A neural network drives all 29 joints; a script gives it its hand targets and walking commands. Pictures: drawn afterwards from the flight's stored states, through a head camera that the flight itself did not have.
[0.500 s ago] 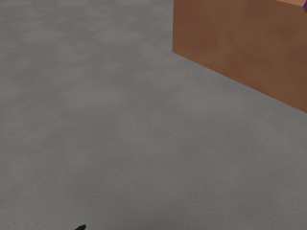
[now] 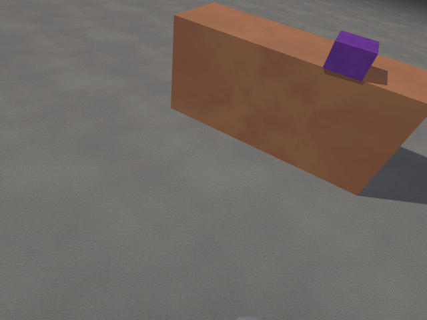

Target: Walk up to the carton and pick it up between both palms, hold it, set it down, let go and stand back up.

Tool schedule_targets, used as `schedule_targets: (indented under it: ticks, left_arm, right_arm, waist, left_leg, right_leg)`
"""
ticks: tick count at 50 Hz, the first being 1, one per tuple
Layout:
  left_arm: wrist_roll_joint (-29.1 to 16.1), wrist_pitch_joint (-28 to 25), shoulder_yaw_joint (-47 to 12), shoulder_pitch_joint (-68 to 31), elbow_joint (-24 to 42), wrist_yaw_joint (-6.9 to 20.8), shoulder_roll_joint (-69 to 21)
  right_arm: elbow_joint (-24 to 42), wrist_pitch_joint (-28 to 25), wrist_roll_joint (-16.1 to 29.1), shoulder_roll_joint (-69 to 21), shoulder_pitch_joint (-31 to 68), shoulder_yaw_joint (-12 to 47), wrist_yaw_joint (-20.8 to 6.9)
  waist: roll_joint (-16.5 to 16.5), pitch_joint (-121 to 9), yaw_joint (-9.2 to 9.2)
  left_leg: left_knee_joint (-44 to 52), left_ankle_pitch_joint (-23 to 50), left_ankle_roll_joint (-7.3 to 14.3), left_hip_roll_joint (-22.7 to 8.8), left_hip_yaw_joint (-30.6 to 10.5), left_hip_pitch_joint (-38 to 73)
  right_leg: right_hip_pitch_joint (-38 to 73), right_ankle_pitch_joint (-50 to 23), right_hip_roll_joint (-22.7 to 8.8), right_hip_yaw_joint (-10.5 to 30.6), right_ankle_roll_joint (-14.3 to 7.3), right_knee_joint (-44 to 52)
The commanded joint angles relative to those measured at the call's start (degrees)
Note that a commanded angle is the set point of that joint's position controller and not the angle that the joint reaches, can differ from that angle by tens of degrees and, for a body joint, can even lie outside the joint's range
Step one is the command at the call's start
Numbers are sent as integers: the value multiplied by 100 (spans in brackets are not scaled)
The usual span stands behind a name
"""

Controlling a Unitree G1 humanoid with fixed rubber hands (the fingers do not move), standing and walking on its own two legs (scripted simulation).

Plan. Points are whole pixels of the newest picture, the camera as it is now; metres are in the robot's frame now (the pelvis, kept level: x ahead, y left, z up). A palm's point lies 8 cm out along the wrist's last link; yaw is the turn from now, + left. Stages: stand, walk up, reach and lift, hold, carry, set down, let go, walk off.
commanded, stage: walk up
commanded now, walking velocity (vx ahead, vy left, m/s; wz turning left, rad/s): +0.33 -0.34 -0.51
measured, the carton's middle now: (350, 54) +1.41 -0.68 +0.01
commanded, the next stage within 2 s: none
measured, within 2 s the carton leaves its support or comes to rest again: neither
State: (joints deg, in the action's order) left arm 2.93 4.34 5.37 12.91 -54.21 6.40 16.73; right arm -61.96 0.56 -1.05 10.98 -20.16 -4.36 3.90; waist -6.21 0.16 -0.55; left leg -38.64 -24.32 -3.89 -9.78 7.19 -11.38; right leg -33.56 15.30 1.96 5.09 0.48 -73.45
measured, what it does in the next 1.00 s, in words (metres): walks ahead, turning right: right foot, then left foot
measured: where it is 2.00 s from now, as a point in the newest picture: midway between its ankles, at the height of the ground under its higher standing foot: (285, 210)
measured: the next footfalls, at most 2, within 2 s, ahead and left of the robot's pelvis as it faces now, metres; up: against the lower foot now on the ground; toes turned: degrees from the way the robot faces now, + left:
right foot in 0.26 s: +0.24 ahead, -0.26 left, +0.00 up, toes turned -15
left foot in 0.70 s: +0.53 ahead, -0.12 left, +0.00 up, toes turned -8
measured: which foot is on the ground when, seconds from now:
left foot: down 0.00-0.30, up 0.32-0.68, down 0.70-1.00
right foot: up 0.00-0.24, down 0.26-0.72, up 0.74-1.00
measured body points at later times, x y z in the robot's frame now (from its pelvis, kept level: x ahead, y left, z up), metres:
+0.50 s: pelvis +0.21 -0.15 +0.01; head +0.29 -0.17 +0.45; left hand +0.28 +0.08 -0.15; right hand +0.27 -0.42 -0.14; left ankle +0.19 -0.02 -0.63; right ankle +0.20 -0.25 -0.72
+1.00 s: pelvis +0.49 -0.24 +0.02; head +0.52 -0.21 +0.46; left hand +0.66 -0.04 -0.14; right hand +0.36 -0.46 -0.12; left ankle +0.49 -0.12 -0.72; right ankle +0.45 -0.40 -0.64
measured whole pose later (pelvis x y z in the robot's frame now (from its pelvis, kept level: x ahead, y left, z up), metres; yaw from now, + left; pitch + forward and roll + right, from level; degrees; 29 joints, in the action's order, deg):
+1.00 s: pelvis +0.49 -0.24 +0.02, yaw -21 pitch -2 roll -1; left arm 2.8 -0.3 5.7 9.8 -56.8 3.4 13.6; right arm -62.1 -2.8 -1.0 10.3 -22.5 -3.8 0.9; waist -2.8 3.9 0.6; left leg -28.6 -19.1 -1.5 -7.5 12.0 -6.5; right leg -30.4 12.0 -3.9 1.5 -0.4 -64.5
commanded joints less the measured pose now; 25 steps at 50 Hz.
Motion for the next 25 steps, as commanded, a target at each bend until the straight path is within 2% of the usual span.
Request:
schedule_targets:
  ticks: [1,3,4,6,8,10,11,12,13,14,15,16,17,18,19,20,22,24,25]
  left_arm:
    - [-116,-179,-115,-657,830,59,-119]
    - [-154,-187,-184,-842,900,60,-208]
    - [-191,-188,-213,-922,923,71,-214]
    - [-198,-217,-243,-1096,994,97,-242]
    - [-199,-254,-245,-1104,971,85,-224]
    - [-135,-309,-215,-1019,933,0,-132]
    - [-92,-340,-170,-729,833,-65,-20]
    - [-46,-381,-131,-129,610,-146,53]
    - [-52,-454,-39,707,273,-259,234]
    - [-14,-505,135,1591,21,-328,842]
    - [-154,-475,267,2042,-139,-365,1398]
    - [-279,-463,260,1941,-248,-429,1250]
    - [-267,-502,204,1616,-151,-498,1259]
    - [-202,-550,165,1296,-18,-598,1170]
    - [-135,-612,166,1009,-20,-711,981]
    - [-127,-659,140,816,-19,-753,705]
    - [-121,-763,17,580,-69,-757,330]
    - [-99,-831,-64,507,-93,-732,84]
    - [-75,-843,-87,510,-77,-718,44]
  right_arm:
    - [72,-226,37,910,-430,-239,-97]
    - [89,-268,25,971,-454,-271,-138]
    - [130,-290,17,1045,-288,-295,-159]
    - [228,-290,-6,1106,-242,-380,-179]
    - [308,-303,-22,1254,-111,-453,-183]
    - [333,-274,2,1387,-157,-503,-202]
    - [334,-245,-16,1484,-138,-521,-209]
    - [354,-217,-23,1558,-145,-543,-199]
    - [391,-190,-69,1506,-155,-530,-234]
    - [641,-182,-82,1067,-130,-437,-302]
    - [992,-177,-45,724,44,-366,-372]
    - [1200,-181,-71,957,606,-414,-415]
    - [1298,-223,-71,946,928,-389,-488]
    - [1284,-295,-76,710,906,-295,-539]
    - [1238,-351,-98,500,955,-250,-541]
    - [1242,-386,-134,398,1001,-241,-531]
    - [1155,-391,-148,304,851,-210,-508]
    - [1158,-311,-143,315,933,-217,-476]
    - [1184,-262,-118,263,1093,-186,-450]
  waist:
    - [2302,1465,40]
    - [2243,1618,23]
    - [2335,1689,-56]
    - [2405,1713,-16]
    - [2405,1553,-33]
    - [2311,1268,-8]
    - [2111,1157,-129]
    - [1599,794,-368]
    - [867,286,-732]
    - [-594,-527,-1018]
    - [-2312,-1036,-1136]
    - [-1993,-1014,-1173]
    - [-1315,-734,-1036]
    - [-701,-549,-794]
    - [-518,-435,-595]
    - [-314,-394,-485]
    - [-89,-423,-223]
    - [-21,-329,-139]
    - [-138,-195,-138]
  left_leg:
    - [2451,930,258,-1239,-787,-229]
    - [2622,938,334,-1247,-410,-242]
    - [2741,775,327,-1273,-212,-421]
    - [2927,447,295,-1186,135,-675]
    - [3113,261,290,-1188,412,-669]
    - [2890,511,388,-1211,559,-308]
    - [2308,1365,461,-1252,671,-196]
    - [1255,2309,475,-1152,873,-79]
    - [-291,2858,401,-906,1039,-288]
    - [-2165,1061,90,-296,1169,-1309]
    - [-3459,-1491,-22,440,623,-2561]
    - [-3937,-1444,188,357,-22,-2748]
    - [-4226,-1105,326,152,-336,-3007]
    - [-4424,-788,419,36,-504,-3287]
    - [-4307,-399,487,-55,-596,-3304]
    - [-3985,-20,500,-196,-685,-2963]
    - [-3387,194,422,-259,-775,-2517]
    - [-2910,131,309,-177,-636,-2375]
    - [-2447,33,254,-112,-526,-2313]
  right_leg:
    - [-1026,-722,-625,-28,231,330]
    - [-907,-792,-712,-315,290,1041]
    - [-722,-847,-830,-354,261,1442]
    - [55,-749,-945,-661,232,2320]
    - [704,-486,-906,-1000,141,2996]
    - [1162,-35,-804,-1261,36,3419]
    - [1504,278,-653,-1438,-37,3560]
    - [2112,341,-507,-1485,-141,3956]
    - [3015,518,-324,-1325,-358,4173]
    - [4302,1162,-1010,107,-798,4694]
    - [4883,1738,-1881,2482,-1348,5477]
    - [4471,2839,-1973,3088,-1378,6136]
    - [4181,2900,-2010,2952,-1303,6342]
    - [4143,2010,-2121,2825,-1286,6152]
    - [4076,774,-2067,2496,-1313,5802]
    - [3689,117,-1903,2157,-1298,5703]
    - [3256,-1025,-1764,1574,-1272,5642]
    - [3104,-2071,-1736,1138,-1374,5605]
    - [2953,-2289,-1683,984,-1416,5628]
